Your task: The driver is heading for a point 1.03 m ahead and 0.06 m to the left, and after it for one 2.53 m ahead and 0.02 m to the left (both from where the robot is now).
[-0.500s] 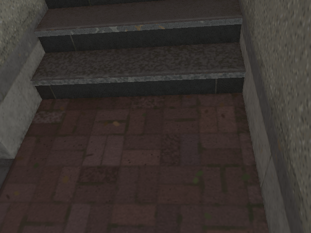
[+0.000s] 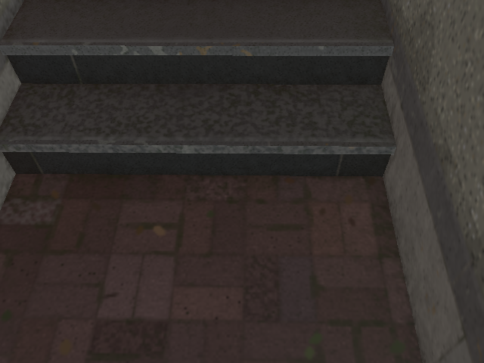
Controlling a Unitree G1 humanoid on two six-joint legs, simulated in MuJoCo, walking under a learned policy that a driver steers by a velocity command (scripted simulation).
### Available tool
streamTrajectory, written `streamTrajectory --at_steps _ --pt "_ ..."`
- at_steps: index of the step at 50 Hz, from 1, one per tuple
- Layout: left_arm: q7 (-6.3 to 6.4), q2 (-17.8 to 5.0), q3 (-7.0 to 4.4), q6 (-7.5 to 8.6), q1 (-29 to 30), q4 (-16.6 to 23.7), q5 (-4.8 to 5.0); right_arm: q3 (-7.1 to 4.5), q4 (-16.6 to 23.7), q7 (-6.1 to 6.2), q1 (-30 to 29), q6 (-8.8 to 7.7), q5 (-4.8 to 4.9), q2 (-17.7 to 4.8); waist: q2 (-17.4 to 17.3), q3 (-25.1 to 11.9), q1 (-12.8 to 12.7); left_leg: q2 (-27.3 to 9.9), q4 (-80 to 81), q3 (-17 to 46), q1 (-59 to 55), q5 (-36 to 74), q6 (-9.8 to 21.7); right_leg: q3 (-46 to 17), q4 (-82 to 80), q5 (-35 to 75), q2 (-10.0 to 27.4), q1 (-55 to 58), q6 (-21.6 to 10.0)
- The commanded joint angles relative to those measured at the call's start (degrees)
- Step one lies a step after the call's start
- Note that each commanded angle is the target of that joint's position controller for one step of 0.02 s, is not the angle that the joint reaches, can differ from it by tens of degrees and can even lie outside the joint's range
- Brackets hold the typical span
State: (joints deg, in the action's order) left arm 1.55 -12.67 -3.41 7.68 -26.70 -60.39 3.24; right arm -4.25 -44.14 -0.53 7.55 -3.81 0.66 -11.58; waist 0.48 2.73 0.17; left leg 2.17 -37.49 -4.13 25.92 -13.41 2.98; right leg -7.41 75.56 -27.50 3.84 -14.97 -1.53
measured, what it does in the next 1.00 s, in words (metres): walks ahead: right foot, then left foot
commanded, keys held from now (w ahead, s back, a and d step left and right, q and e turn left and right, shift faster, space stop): no key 1.00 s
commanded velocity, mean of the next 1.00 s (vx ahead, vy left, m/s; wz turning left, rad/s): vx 0.11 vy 0.00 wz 0.00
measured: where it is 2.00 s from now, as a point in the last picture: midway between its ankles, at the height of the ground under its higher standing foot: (220, 314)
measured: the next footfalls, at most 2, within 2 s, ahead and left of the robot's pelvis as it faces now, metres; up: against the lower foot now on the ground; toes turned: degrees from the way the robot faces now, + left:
right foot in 0.34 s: +0.36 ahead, -0.05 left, +0.00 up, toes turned +1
left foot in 0.64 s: +0.28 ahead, +0.22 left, +0.00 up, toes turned -1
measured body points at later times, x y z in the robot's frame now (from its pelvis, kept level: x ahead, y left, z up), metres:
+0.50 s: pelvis +0.22 +0.03 +0.02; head +0.25 +0.02 +0.47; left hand +0.34 +0.29 -0.11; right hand +0.28 -0.23 -0.13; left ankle +0.13 +0.16 -0.66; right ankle +0.32 -0.05 -0.72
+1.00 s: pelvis +0.29 +0.12 +0.02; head +0.31 +0.13 +0.47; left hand +0.37 +0.38 -0.13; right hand +0.32 -0.13 -0.13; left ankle +0.24 +0.23 -0.72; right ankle +0.32 -0.05 -0.72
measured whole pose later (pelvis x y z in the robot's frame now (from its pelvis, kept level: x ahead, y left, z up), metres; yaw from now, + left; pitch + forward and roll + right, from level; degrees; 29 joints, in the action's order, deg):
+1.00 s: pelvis +0.29 +0.12 +0.02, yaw +0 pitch -1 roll +0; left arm 1.7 -14.7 -1.4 0.6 -7.9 -59.1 0.2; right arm -0.8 -60.7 0.6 13.2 -1.7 0.0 -11.2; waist 1.4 3.0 -0.2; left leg 1.0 -30.6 0.8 8.8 -20.9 1.1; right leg -2.6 28.9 -11.9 3.3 -16.2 4.2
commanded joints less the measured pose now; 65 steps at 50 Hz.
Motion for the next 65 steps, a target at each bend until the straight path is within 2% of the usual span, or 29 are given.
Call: streamTrajectory --at_steps 1,2,4,6,8,12,14,16,17,18,19,20,21,23,25,27,29,32,33,34,37,38,39,45,52,57,59,62,65 --pt "0.41 -2.08 -0.79 -0.06 2.03 4.79 -2.23 -0.61 -0.84 -1.00 7.58 -2.32 0.51 -2.98 -2.02 -6.71 0.71 -17.51 20.73 21.89 -20.17 25.55 9.73 1.10 6.96 6.03 3.12 -21.98 -0.80" --pt "0.31 -2.36 -1.18 -1.25 1.55 5.53 -1.82 -0.39 -2.38 -1.36 6.95 -2.63 -0.40 -2.17 -1.50 -5.00 -1.37 -15.42 22.08 17.83 -16.05 29.12 8.76 1.35 3.68 7.07 4.15 -17.49 -1.01" --pt "0.26 -2.45 -1.49 -2.15 1.64 6.00 -2.49 -0.53 -4.98 -0.82 7.68 -3.11 -0.52 -3.91 -3.23 -2.54 -2.83 -13.25 23.99 12.03 -11.94 39.14 8.92 4.29 0.11 8.57 2.99 -15.38 -0.38" --pt "-0.15 -2.91 -1.23 -1.67 5.70 8.55 -3.65 -0.72 -6.82 0.14 8.43 -3.42 -0.83 -6.09 -3.49 -0.67 -3.68 -11.30 25.06 8.07 -10.46 44.64 8.94 5.73 -8.88 14.14 2.05 -16.10 0.85" --pt "-0.63 -2.77 -0.36 -1.35 11.59 10.59 -4.05 -0.39 -7.35 1.14 7.23 -3.04 -0.14 -6.31 -5.25 0.90 -2.91 -7.53 25.09 3.20 -8.02 46.35 7.72 8.31 -25.16 21.39 -0.04 -12.58 1.86" --pt "-1.90 -3.87 1.10 -1.21 21.17 12.66 -3.51 -0.46 -9.94 2.00 12.36 -2.33 0.15 -9.38 -6.22 -0.62 1.26 -8.90 24.68 5.71 -16.22 41.65 7.47 9.35 -41.28 31.67 -3.03 -9.03 2.76" --pt "-2.09 -6.75 0.76 -1.19 21.18 12.52 -3.73 -0.37 -10.81 2.20 12.25 -2.02 0.09 -9.12 -5.46 -0.91 0.44 -10.20 22.84 7.91 -20.92 39.54 6.69 8.18 -44.70 30.93 -3.17 -7.36 1.81" --pt "-1.91 -9.51 -0.18 -0.65 15.41 9.97 -4.55 -0.33 -10.65 2.23 9.79 -1.43 0.10 -9.06 -5.13 -3.45 -2.93 -9.00 15.36 7.99 -25.61 41.94 5.23 8.66 -50.03 32.72 -4.65 -2.00 -0.40" --pt "-1.69 -11.76 -0.90 -0.43 12.09 8.61 -5.13 -0.03 -10.57 2.17 10.63 -1.22 -0.54 -8.49 -2.60 -6.51 -3.77 -5.75 8.08 6.52 -25.99 37.70 3.01 7.66 -52.12 48.40 -3.01 3.87 -1.45" --pt "-1.62 -14.81 -1.27 -0.51 9.68 8.50 -6.56 0.72 -11.05 2.28 16.43 -1.06 -1.55 -6.39 3.61 -13.02 -1.86 -2.40 -3.27 6.04 -19.92 20.26 0.48 -0.11 -46.55 71.33 5.31 15.76 -6.34" --pt "-1.80 -12.32 -0.48 -1.44 8.85 7.94 -7.69 1.75 -13.68 2.49 25.36 -0.31 -0.61 -3.23 14.38 -21.57 -0.49 -0.11 -18.21 7.73 -13.58 -8.25 -2.98 -14.54 -47.19 75.59 17.54 23.63 -17.40" --pt "-2.16 -7.49 0.80 -2.17 11.05 7.95 -6.46 1.08 -13.45 2.22 22.93 0.31 0.25 -6.92 12.70 -21.47 -0.12 0.44 -24.18 10.85 -11.54 -25.86 -3.49 -20.10 -52.32 63.46 18.37 19.16 -18.62" --pt "-2.23 -6.53 1.32 -2.44 15.38 8.47 -4.73 0.65 -12.55 2.23 19.51 0.96 0.99 -8.40 8.88 -15.36 0.60 -1.75 -26.51 12.30 -7.30 -25.64 -3.83 -18.51 -54.55 48.72 17.25 14.10 -16.15" --pt "-1.88 -7.51 1.20 -2.91 19.88 8.97 -4.04 0.45 -11.72 3.20 12.70 2.31 1.09 -8.00 1.40 -7.23 0.52 -4.42 -22.56 11.11 -4.28 -20.41 -4.80 -13.81 -59.29 33.20 14.30 5.15 -12.03" --pt "-1.18 -9.02 0.66 -3.53 21.36 8.58 -4.74 0.79 -11.38 4.23 10.64 2.98 1.13 -6.06 3.31 -4.85 1.22 -5.61 -11.09 9.54 -7.67 -16.20 -5.11 -9.54 -62.18 23.90 10.10 0.41 -8.63" --pt "-0.93 -9.17 0.62 -3.95 21.10 8.09 -4.99 1.01 -12.53 4.60 11.14 3.15 0.97 -4.74 5.64 -6.27 1.50 -4.75 -1.82 7.19 -12.93 -11.42 -5.51 -5.82 -62.40 19.64 7.35 -0.72 -7.46" --pt "-1.10 -9.72 0.59 -4.08 21.39 7.65 -4.19 0.69 -14.32 4.38 12.58 3.60 0.78 -4.79 5.96 -6.86 2.96 -3.24 6.07 4.40 -19.05 -0.27 -5.22 -3.44 -62.36 8.20 5.20 -3.85 -5.51" --pt "-1.58 -8.36 1.14 -3.59 20.27 6.07 -3.94 0.50 -14.26 3.89 11.28 4.15 0.04 -5.69 6.77 -3.22 3.54 -4.99 11.37 5.88 -19.06 1.85 -2.98 -1.80 -61.99 -4.82 2.98 -7.80 -0.84" --pt "-1.22 -9.79 0.64 -3.85 20.15 6.13 -4.16 0.25 -13.58 3.89 9.90 3.91 0.27 -7.91 4.75 -1.09 2.13 -5.71 12.71 6.57 -14.98 -1.91 -2.33 0.24 -59.60 -2.00 0.67 -6.55 0.76" --pt "-0.66 -8.67 0.52 -4.21 18.97 6.00 -3.69 -0.14 -13.92 3.60 9.13 3.59 0.26 -9.73 -0.93 -0.11 0.84 -5.34 14.41 7.57 -9.64 -9.81 -1.86 3.31 -56.73 2.74 -1.75 -3.13 1.79" --pt "0.77 -5.32 1.03 -4.88 16.79 4.82 -3.11 0.66 -14.03 2.72 5.55 1.93 0.13 -7.62 -7.17 1.13 -2.22 -6.92 19.42 9.67 -2.42 -7.36 -2.58 6.91 -49.15 16.55 -3.11 5.85 2.47" --pt "0.65 -4.44 1.59 -4.76 18.02 5.62 -4.28 0.91 -13.81 2.51 4.02 1.74 0.90 -8.15 -6.64 1.13 -3.25 -7.12 19.02 10.38 -2.32 -1.58 -1.99 7.49 -47.93 20.71 -3.56 6.64 2.84" --pt "0.40 -4.63 1.53 -4.61 16.75 5.09 -4.38 1.13 -13.72 2.32 4.48 1.40 0.36 -8.04 -6.06 -0.95 -3.36 -6.89 17.55 9.79 -4.76 1.91 -1.79 7.33 -48.08 22.78 -3.14 7.38 2.81" --pt "-0.05 -6.86 1.16 -6.00 18.38 3.87 -3.11 1.63 -15.62 1.61 9.76 1.73 -0.90 -8.75 -4.66 -3.18 -0.17 -6.79 12.73 9.32 -14.97 22.98 -0.52 7.25 -46.31 28.01 -2.43 3.18 3.27" --pt "0.73 -7.34 0.93 -7.66 18.35 2.63 -2.79 2.37 -15.43 1.06 8.91 1.94 -0.49 -7.76 -3.48 -4.31 0.00 -6.57 11.54 8.84 -16.03 30.27 0.03 6.99 -45.69 29.27 -1.54 4.48 3.72" --pt "0.91 -7.50 0.53 -8.57 18.24 1.83 -2.80 2.60 -15.60 1.20 8.96 2.02 -0.60 -7.63 -1.90 -3.75 -0.15 -5.44 12.49 7.81 -14.52 23.37 -0.49 6.70 -46.70 30.80 -1.20 6.50 3.60" --pt "0.78 -6.28 0.67 -8.79 17.43 0.73 -2.89 2.49 -16.61 1.29 10.65 2.32 -0.24 -7.82 -3.51 -3.63 0.13 -5.17 15.83 8.69 -14.16 4.75 0.72 9.58 -44.99 17.91 -3.76 5.98 3.69" --pt "0.24 -6.48 0.65 -7.23 24.05 3.30 -2.60 0.65 -15.43 1.56 11.38 2.22 0.56 -13.35 -9.49 5.65 3.10 -14.55 25.54 23.41 -12.70 -28.04 8.04 11.14 -34.83 2.74 -5.10 -8.76 1.93" --pt "-1.24 -5.34 1.03 -3.39 25.59 5.20 -1.48 0.38 -15.55 2.01 12.38 0.07 0.63 -11.85 -11.11 10.12 2.46 -20.55 26.15 29.20 -18.91 -17.26 11.22 7.32 -29.50 -1.91 -0.75 -19.35 -1.31"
